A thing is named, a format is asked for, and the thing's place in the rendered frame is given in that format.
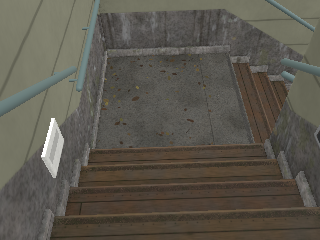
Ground stairs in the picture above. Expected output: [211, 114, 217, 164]
[50, 143, 320, 240]
[233, 63, 290, 145]

